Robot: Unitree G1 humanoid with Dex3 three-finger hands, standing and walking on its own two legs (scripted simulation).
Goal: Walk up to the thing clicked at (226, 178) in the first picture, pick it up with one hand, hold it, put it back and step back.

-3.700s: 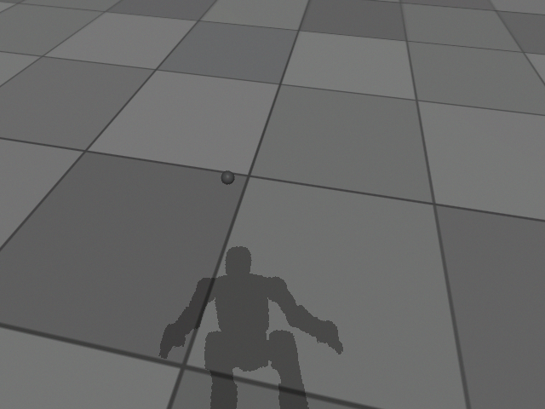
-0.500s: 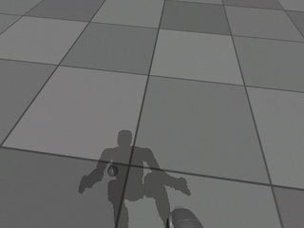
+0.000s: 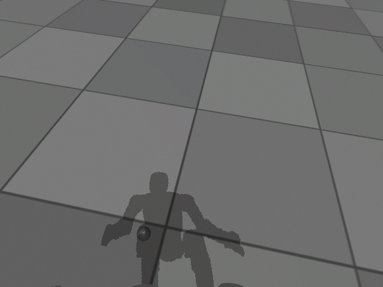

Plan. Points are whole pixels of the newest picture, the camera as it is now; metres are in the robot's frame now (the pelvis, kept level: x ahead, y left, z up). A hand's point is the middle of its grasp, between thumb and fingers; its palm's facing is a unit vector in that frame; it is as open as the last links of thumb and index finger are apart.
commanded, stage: walk up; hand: left
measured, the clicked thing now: (143, 233) +0.46 +0.20 -0.72
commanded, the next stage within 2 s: stand in 1.40 s
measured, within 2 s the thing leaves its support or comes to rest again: neither
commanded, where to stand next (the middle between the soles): +0.04 -0.02 m, yaw +0 degrees
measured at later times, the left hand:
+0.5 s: hand out of the picture +0.08 +0.26 -0.13, palm faces +0.03 -0.94 -0.34, open 7.4 cm
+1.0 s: hand out of the picture +0.12 +0.24 -0.13, palm faces -0.01 -0.95 -0.30, open 7.4 cm
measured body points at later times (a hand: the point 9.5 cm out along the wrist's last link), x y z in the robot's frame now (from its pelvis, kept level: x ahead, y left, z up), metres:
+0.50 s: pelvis +0.03 +0.00 +0.02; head +0.03 +0.00 +0.47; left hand +0.07 +0.31 -0.11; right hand +0.17 -0.28 -0.10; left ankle +0.06 +0.12 -0.72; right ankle +0.04 -0.13 -0.72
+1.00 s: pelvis +0.04 +0.00 +0.03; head +0.05 +0.00 +0.48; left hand +0.12 +0.29 -0.11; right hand +0.10 -0.31 -0.10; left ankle +0.06 +0.12 -0.72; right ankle +0.04 -0.13 -0.72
